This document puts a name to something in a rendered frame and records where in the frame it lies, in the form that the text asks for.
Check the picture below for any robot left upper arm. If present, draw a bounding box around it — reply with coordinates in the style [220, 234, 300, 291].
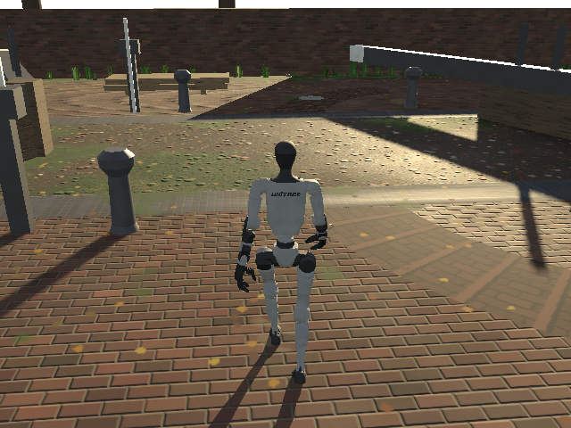
[246, 179, 268, 230]

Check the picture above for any robot left hand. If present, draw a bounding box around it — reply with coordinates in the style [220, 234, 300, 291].
[235, 263, 256, 292]

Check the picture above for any robot left forearm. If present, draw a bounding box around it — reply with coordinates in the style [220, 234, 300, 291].
[237, 216, 255, 266]

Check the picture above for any robot right forearm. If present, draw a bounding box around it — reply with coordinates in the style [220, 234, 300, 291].
[315, 213, 327, 240]

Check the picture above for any robot right upper arm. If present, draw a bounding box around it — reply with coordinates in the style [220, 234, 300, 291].
[304, 179, 326, 226]

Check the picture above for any right robot shin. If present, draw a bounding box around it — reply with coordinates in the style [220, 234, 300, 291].
[295, 308, 310, 372]

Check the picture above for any humanoid robot head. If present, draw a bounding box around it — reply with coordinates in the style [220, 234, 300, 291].
[270, 140, 301, 183]

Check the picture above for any robot right hand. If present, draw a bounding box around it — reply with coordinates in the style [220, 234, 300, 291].
[305, 234, 327, 250]

